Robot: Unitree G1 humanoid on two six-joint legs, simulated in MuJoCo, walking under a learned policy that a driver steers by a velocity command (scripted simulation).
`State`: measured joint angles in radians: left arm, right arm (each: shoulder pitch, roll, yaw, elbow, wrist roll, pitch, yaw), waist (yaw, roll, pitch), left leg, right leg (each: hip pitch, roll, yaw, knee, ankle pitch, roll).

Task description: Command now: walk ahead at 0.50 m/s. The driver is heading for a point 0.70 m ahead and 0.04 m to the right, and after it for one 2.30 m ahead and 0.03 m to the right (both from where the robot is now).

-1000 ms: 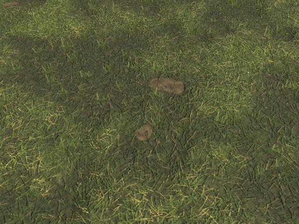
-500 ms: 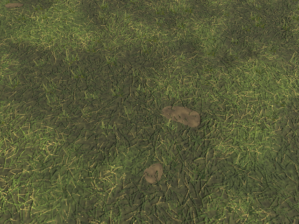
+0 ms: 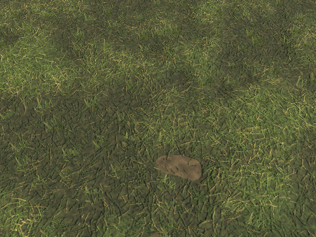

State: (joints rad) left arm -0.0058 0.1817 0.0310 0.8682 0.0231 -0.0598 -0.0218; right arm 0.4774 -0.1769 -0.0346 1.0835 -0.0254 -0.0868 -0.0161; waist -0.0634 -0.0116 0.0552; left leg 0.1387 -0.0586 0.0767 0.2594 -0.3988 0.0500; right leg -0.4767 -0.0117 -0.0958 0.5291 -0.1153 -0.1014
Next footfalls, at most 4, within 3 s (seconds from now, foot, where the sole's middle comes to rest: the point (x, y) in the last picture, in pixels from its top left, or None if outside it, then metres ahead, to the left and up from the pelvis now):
0.02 right None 0.17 -0.09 -0.76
0.58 left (136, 234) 0.47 0.10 -0.76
1.14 right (175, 169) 0.76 -0.09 -0.76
1.70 left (150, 113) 1.10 0.01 -0.76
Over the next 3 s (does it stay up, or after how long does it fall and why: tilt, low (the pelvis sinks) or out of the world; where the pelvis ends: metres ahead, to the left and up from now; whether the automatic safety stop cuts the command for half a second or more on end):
stays up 1.58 -0.07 0.01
